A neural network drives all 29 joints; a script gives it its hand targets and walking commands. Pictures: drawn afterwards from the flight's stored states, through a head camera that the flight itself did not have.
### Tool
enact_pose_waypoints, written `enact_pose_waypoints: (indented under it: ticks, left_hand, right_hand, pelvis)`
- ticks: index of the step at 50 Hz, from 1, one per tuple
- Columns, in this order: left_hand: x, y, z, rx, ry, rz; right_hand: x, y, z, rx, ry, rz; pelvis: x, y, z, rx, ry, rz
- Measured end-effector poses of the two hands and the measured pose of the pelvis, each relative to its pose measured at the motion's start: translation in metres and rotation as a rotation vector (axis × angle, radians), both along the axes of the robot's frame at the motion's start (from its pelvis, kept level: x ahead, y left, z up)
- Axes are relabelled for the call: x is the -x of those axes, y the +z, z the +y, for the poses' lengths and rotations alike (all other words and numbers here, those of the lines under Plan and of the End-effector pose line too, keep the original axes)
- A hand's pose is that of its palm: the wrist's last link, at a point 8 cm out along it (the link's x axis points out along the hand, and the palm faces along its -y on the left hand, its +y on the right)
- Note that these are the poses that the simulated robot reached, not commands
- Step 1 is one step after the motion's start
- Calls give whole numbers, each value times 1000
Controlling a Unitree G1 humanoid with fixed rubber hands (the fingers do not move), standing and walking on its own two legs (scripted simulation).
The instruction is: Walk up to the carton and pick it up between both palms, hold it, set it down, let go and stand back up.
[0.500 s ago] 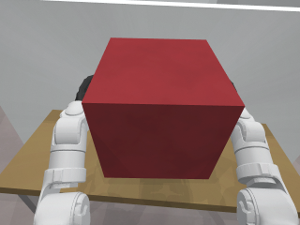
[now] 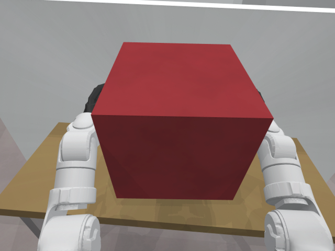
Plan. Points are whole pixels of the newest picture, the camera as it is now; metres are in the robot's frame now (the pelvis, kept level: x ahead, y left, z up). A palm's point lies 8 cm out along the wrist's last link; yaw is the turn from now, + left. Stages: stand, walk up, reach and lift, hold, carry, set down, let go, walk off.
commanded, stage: hold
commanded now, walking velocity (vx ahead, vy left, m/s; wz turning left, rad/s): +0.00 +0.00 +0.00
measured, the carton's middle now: (175, 117) +0.41 -0.01 +0.17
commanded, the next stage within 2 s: none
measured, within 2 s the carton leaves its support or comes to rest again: neither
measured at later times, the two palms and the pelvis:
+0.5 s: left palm (93, 116) +0.36 +0.18 +0.21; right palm (255, 119) +0.37 -0.19 +0.20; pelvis +0.00 +0.00 +0.00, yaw +0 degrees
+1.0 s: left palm (93, 116) +0.36 +0.18 +0.21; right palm (255, 119) +0.37 -0.19 +0.20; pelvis +0.00 +0.00 +0.00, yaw +0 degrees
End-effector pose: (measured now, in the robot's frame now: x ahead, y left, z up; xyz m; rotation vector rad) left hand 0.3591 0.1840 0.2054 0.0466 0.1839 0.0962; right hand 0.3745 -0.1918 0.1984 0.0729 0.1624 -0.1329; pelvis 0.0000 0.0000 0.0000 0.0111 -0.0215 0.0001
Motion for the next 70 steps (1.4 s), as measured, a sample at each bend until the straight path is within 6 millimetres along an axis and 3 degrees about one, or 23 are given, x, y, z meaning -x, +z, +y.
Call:
enact_pose_waypoints:
  ticks: [70]
  left_hand:
    - [2, 1, 0, 0, 1, -2]
  right_hand:
    - [2, 1, 0, 0, 1, -2]
  pelvis:
    - [1, 0, 0, 0, 0, -2]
